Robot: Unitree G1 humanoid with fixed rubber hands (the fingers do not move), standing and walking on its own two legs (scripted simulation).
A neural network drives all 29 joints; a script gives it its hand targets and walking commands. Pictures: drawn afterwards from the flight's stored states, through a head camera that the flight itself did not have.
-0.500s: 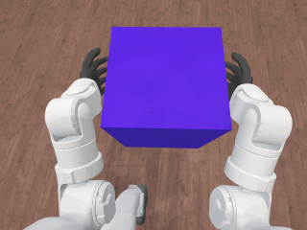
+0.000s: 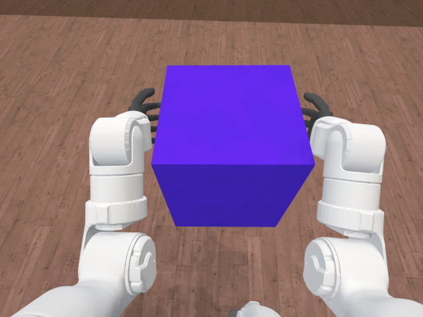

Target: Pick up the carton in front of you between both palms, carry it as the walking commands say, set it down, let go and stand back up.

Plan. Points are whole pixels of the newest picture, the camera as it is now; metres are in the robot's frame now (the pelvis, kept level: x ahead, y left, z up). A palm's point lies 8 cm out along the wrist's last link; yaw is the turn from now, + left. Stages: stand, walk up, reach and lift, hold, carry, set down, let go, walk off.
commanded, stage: carry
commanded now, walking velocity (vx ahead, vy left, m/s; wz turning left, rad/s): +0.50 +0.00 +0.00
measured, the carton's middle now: (226, 154) +0.39 +0.00 +0.09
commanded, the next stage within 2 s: none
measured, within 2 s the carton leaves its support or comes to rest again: neither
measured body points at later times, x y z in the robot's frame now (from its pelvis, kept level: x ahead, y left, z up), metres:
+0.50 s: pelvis +0.28 +0.03 +0.04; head +0.33 +0.02 +0.49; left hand +0.69 +0.15 +0.18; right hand +0.66 -0.15 +0.17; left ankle +0.33 +0.10 -0.68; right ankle +0.18 -0.08 -0.58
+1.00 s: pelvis +0.56 -0.02 +0.08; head +0.62 -0.03 +0.52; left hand +0.94 +0.16 +0.20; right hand +0.97 -0.14 +0.20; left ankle +0.59 +0.10 -0.57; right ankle +0.56 -0.09 -0.66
